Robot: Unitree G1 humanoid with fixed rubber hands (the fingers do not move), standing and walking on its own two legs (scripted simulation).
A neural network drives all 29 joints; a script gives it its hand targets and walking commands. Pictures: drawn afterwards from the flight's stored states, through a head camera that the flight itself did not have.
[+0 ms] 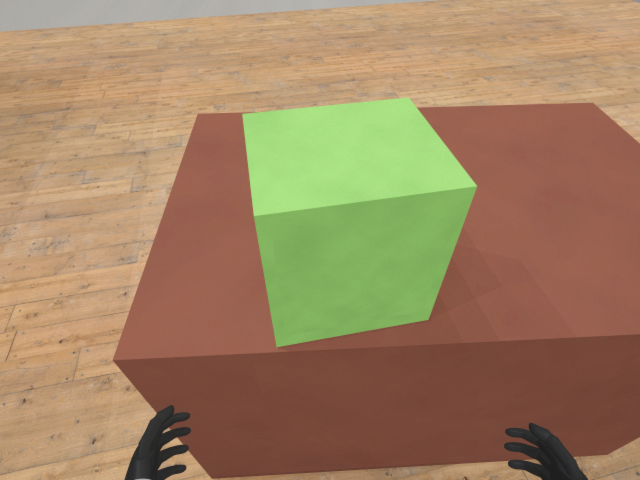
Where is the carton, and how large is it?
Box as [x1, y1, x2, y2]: [242, 98, 476, 346]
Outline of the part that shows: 409,98 242,114 254,219 276,346 428,319 476,185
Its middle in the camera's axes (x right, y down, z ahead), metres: +0.03 -0.02 +0.58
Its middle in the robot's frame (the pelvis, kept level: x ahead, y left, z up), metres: +0.46 +0.00 +0.07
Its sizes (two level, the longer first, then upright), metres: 0.245 0.214 0.272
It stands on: a pedestal, 0.72 m high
